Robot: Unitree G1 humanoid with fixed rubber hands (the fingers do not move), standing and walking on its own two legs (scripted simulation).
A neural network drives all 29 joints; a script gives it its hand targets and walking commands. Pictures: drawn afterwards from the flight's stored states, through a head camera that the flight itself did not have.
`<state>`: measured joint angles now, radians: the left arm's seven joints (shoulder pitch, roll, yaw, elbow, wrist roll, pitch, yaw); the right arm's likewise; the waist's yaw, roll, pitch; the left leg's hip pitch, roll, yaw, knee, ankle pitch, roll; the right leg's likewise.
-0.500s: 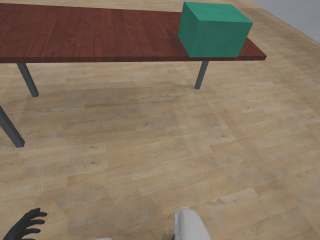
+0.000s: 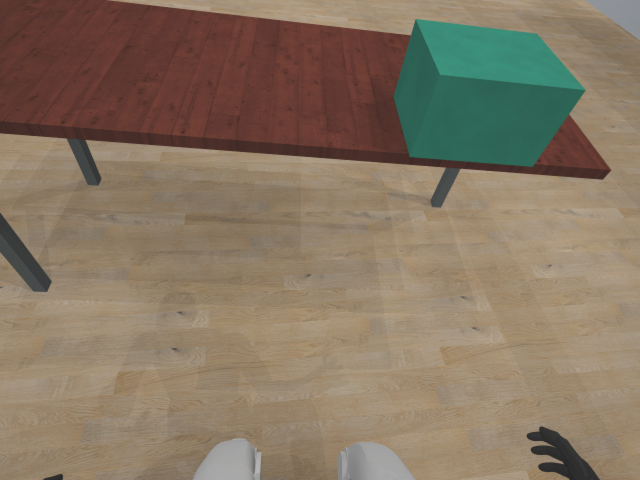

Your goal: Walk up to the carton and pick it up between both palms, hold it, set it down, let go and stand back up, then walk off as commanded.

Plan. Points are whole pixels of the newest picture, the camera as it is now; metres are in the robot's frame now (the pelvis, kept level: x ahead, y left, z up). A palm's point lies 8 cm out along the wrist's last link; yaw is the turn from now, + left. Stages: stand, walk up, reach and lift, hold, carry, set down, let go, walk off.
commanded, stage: walk up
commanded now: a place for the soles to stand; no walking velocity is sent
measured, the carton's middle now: (474, 93) +0.85 -0.30 +0.06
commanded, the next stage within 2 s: none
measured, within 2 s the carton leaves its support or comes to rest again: neither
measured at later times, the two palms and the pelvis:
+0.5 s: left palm (217, 365) +0.26 +0.14 -0.07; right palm out of the picture +0.26 -0.49 -0.06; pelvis +0.15 -0.16 +0.00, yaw +1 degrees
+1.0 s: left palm (327, 273) +0.45 -0.01 -0.09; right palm out of the picture +0.34 -0.65 -0.05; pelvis +0.29 -0.30 -0.01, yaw -1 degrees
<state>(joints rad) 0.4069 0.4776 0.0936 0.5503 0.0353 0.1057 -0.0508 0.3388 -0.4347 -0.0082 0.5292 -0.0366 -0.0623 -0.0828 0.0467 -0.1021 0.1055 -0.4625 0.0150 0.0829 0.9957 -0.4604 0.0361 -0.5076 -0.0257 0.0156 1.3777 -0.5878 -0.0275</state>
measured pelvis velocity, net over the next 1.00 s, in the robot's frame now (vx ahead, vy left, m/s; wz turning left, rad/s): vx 0.29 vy -0.30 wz -0.03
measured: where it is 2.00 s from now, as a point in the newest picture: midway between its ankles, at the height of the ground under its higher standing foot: (410, 427)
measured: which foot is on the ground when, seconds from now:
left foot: down 0.00-0.32, up 0.34-0.56, down 0.58-0.98, up 1.00-1.00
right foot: up 0.00-0.26, down 0.28-0.60, up 0.62-0.92, down 0.94-1.00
